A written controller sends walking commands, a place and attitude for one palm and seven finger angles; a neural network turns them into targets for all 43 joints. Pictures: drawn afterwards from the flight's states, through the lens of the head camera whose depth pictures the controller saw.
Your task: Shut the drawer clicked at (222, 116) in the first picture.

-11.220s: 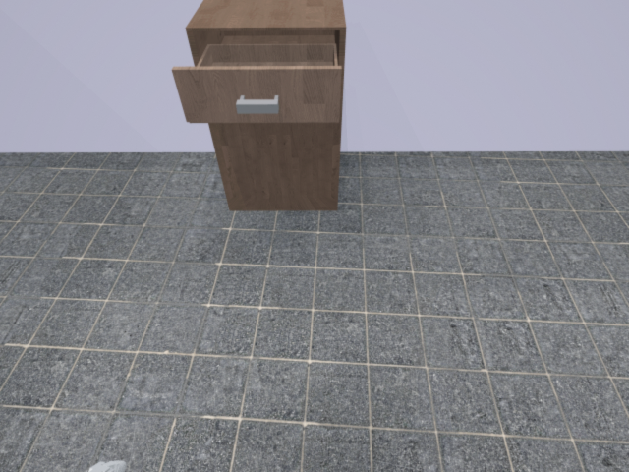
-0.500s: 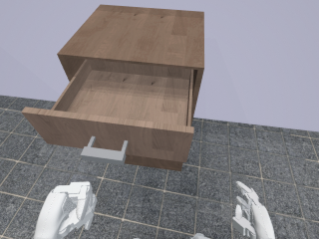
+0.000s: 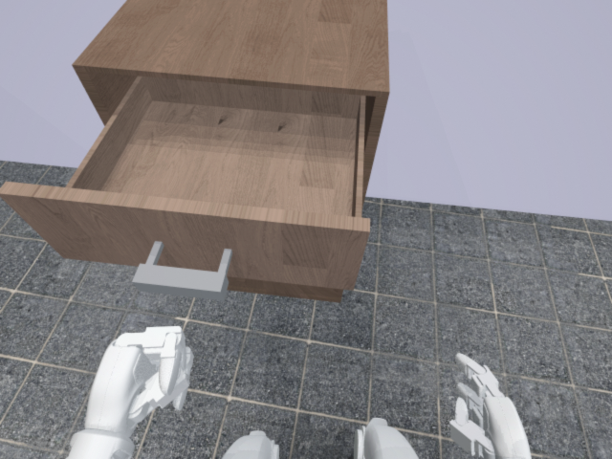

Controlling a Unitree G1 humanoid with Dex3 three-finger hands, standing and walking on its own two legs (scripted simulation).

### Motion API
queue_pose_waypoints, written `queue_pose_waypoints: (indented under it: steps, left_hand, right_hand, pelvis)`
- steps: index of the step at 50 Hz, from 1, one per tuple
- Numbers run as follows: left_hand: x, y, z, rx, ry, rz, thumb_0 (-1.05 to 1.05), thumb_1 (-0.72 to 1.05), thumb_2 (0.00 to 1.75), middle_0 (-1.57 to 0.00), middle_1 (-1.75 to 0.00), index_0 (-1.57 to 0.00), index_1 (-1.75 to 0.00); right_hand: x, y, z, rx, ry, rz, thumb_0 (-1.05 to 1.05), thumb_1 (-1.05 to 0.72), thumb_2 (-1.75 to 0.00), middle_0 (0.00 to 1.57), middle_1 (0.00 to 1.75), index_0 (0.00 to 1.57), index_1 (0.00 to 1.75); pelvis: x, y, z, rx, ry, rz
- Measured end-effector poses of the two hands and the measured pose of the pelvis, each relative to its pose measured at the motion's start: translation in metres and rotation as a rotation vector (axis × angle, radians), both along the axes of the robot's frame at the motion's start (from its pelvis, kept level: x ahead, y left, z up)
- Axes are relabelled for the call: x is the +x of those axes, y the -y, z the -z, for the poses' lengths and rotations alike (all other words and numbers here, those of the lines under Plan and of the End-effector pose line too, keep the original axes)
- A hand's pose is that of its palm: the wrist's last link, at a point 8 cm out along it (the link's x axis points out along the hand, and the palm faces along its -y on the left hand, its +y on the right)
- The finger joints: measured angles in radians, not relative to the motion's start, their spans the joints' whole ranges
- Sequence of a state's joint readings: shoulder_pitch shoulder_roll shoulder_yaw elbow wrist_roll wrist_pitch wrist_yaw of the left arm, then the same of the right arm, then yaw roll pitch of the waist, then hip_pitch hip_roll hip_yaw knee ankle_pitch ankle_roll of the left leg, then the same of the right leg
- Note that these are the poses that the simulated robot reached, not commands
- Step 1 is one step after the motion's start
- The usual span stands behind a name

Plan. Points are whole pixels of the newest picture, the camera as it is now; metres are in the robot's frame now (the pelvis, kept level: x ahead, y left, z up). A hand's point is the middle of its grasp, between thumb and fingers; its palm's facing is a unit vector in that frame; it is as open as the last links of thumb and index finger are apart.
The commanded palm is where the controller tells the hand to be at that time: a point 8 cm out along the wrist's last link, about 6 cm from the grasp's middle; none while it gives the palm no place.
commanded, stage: bring the fist close to the handle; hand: left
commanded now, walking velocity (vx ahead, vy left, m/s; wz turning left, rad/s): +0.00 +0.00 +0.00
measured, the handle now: (187, 267) +0.35 +0.18 +0.03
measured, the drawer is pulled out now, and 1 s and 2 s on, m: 0.26 0.26 0.15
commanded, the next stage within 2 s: push the drawer shut in 0.62 s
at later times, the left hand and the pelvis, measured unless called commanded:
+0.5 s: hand (198, 356) +0.24 +0.14 +0.02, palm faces -0.08 -1.00 -0.05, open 3.2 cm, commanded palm +0.22 +0.20 +0.03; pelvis +0.00 +0.00 -0.01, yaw +0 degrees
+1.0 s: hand (202, 337) +0.26 +0.14 +0.02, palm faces -0.10 -0.99 -0.05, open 3.2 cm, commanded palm +0.25 +0.20 +0.03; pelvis +0.00 +0.00 -0.02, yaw +0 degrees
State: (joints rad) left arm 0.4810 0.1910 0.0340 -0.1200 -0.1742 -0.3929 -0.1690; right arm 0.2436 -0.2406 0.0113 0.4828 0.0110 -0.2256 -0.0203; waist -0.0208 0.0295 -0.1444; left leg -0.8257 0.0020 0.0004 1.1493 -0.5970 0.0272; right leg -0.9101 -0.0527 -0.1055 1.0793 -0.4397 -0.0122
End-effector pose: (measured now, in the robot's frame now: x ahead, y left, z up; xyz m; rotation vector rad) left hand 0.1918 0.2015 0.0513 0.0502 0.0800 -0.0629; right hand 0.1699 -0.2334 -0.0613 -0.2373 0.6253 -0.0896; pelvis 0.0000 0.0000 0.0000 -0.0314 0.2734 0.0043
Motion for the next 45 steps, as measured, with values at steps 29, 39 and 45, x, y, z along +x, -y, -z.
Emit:
queue_pose_waypoints:
  steps: [29, 39, 45]
  left_hand:
    - [0.030, 0.001, 0.027, 0.003, -0.009, 0.014, 0.01, 0.90, 0.90, -1.40, -1.60, -1.40, -1.60]
    - [0.030, 0.003, 0.025, -0.004, 0.001, 0.023, 0.01, 0.90, 0.90, -1.40, -1.60, -1.40, -1.60]
    - [0.039, 0.001, 0.027, 0.003, 0.019, 0.020, 0.01, 0.90, 0.90, -1.40, -1.60, -1.40, -1.60]
  right_hand:
    - [-0.008, 0.004, 0.025, -0.003, -0.092, 0.008, 0.01, -0.90, -0.89, 0.20, 0.30, 0.20, 0.30]
    - [0.000, 0.002, 0.022, -0.006, -0.072, 0.001, 0.01, -0.90, -0.89, 0.20, 0.30, 0.20, 0.30]
    - [0.002, -0.001, 0.024, -0.010, -0.073, -0.012, 0.01, -0.90, -0.89, 0.20, 0.30, 0.20, 0.30]
  pelvis:
    - [-0.002, 0.001, 0.015, 0.000, -0.062, 0.004]
    - [-0.001, 0.000, 0.015, -0.002, -0.064, 0.002]
    - [-0.002, 0.000, 0.017, -0.005, -0.067, -0.002]
